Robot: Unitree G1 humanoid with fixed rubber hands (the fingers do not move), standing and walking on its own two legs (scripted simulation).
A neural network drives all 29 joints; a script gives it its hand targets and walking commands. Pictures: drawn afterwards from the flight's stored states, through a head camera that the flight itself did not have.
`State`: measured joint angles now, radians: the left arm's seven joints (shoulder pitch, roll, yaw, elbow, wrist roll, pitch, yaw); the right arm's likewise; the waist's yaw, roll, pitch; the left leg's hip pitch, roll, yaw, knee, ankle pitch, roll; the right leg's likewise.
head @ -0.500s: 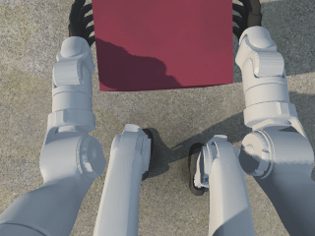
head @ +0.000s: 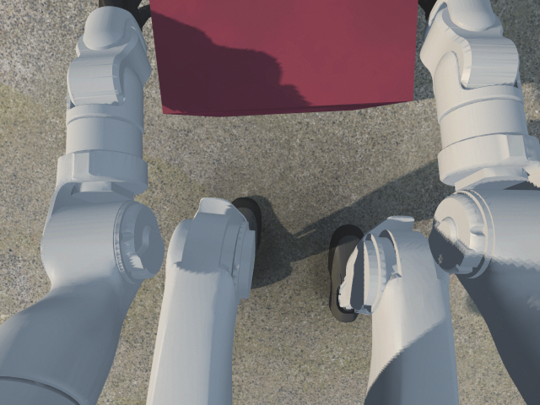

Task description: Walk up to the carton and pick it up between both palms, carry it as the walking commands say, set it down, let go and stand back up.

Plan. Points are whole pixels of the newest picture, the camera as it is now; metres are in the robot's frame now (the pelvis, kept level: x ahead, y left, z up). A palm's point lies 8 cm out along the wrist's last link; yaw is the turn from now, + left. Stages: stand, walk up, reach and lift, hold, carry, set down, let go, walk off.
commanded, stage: set down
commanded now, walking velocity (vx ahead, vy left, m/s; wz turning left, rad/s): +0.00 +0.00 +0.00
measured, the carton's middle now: (281, 12) +0.56 +0.08 -0.25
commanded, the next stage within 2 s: none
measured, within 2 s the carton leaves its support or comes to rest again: neither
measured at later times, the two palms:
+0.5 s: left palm (128, 6) +0.52 +0.25 -0.15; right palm out of the picture +0.57 -0.09 -0.15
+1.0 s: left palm (128, 9) +0.51 +0.25 -0.15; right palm out of the picture +0.57 -0.10 -0.15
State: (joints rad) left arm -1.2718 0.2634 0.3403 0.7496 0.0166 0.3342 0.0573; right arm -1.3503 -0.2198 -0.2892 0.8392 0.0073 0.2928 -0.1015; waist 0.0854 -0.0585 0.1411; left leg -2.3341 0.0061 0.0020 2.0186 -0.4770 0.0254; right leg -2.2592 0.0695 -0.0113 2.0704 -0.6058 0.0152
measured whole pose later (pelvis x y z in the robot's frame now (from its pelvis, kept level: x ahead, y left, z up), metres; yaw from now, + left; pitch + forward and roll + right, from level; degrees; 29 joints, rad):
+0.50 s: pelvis -0.01 -0.01 -0.02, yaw -1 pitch +42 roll -1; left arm -1.36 0.29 0.40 0.84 0.06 0.31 0.00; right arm -1.45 -0.25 -0.26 0.94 0.01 0.29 -0.11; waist 0.10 -0.06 0.22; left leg -2.32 0.03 -0.01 2.08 -0.49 0.01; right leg -2.26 0.09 -0.03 2.13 -0.60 0.00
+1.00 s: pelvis -0.01 -0.01 -0.02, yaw +0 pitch +39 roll +0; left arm -1.39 0.27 0.49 0.81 0.13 0.31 -0.07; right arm -1.47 -0.25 -0.33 0.92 -0.04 0.27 -0.05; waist 0.11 -0.07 0.29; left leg -2.30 0.03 -0.01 2.10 -0.48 0.01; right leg -2.24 0.10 -0.02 2.16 -0.59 0.00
